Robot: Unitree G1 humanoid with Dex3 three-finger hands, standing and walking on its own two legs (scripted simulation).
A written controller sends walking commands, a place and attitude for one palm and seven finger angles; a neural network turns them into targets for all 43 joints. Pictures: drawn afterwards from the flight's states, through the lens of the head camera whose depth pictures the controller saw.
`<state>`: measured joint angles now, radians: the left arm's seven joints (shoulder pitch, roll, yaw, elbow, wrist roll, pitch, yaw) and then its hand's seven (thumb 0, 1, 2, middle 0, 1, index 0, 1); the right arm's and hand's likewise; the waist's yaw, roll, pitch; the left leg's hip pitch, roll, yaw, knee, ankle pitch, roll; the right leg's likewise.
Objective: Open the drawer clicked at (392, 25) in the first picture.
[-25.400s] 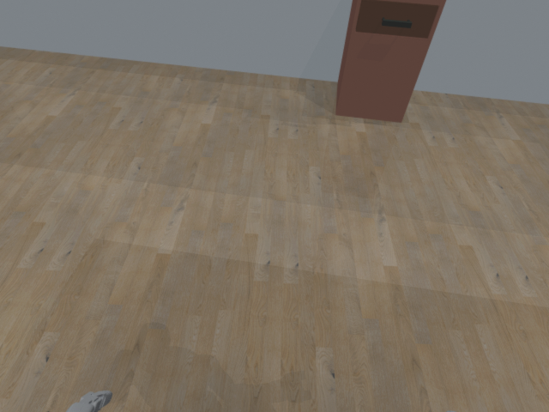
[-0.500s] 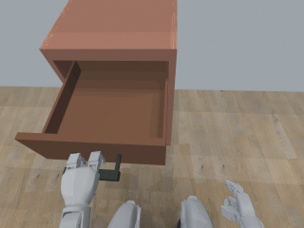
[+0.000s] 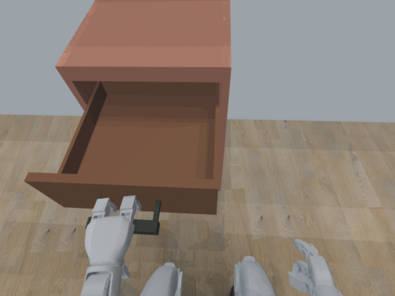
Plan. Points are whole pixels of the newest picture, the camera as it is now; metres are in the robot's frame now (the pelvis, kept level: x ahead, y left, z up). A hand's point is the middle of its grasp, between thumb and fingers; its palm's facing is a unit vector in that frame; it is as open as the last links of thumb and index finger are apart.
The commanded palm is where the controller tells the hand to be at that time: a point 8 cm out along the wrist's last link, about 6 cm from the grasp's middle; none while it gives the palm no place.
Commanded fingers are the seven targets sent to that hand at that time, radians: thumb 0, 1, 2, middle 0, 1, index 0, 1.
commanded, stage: lift the hand off the handle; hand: left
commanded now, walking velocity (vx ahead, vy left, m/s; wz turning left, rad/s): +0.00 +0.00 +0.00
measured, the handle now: (125, 215) +0.28 +0.18 -0.04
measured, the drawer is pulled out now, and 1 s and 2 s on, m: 0.29 0.29 0.29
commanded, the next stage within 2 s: none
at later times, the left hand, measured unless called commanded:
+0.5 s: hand (119, 236) +0.24 +0.19 -0.05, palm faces -0.07 -0.08 -0.99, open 13.3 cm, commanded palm +0.23 +0.18 +0.02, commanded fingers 0.00 -0.50 0.30 -0.30 -1.20 -0.30 -1.20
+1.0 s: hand (114, 229) +0.24 +0.19 -0.01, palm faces -0.01 -0.09 -1.00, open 13.2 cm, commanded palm +0.23 +0.18 +0.06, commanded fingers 0.00 -0.50 0.30 -0.30 -1.20 -0.30 -1.20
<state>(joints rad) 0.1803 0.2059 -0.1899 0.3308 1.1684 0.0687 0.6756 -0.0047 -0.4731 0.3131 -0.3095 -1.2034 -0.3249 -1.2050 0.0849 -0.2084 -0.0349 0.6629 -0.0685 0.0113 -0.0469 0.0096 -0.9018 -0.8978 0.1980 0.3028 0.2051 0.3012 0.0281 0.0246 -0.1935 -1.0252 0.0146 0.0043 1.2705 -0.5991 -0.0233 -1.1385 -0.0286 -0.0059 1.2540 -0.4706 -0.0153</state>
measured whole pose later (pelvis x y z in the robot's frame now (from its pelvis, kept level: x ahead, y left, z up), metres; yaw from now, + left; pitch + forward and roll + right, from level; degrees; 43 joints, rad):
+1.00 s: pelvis +0.02 +0.00 +0.04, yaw +0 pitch +15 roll +1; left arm 0.24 0.23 -0.22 0.24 1.14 0.09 0.62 -0.01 -0.49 0.31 -0.32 -1.20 -0.44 -1.22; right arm 0.09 -0.21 -0.03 0.64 -0.06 0.03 -0.04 0.01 -0.90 -0.90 0.20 0.30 0.21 0.30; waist 0.03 0.03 -0.15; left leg -0.80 0.02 0.00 1.09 -0.55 -0.02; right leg -0.91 -0.02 -0.01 1.08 -0.43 -0.02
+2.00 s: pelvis +0.03 +0.00 +0.08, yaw -2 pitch +7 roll +1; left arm 0.29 0.25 -0.24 0.05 1.10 0.13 0.46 -0.01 -0.49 0.31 -0.32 -1.20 -0.32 -1.20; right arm 0.10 -0.21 -0.01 0.60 -0.03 0.08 -0.01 0.01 -0.90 -0.90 0.20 0.30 0.20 0.30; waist 0.06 0.05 -0.10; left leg -0.47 0.02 0.03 0.79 -0.45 -0.02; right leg -0.60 -0.01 0.01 0.82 -0.35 -0.01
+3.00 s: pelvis +0.03 +0.00 +0.10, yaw -2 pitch +1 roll +1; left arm 0.37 0.35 -0.14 -0.19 1.02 0.11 0.28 -0.01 -0.49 0.31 -0.32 -1.20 -0.32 -1.20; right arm 0.08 -0.23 0.00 0.62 -0.02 0.07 -0.01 0.01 -0.90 -0.90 0.20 0.30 0.20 0.30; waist 0.11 0.07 -0.03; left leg -0.25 0.02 0.03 0.59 -0.36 -0.02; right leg -0.38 -0.01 0.01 0.63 -0.27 -0.01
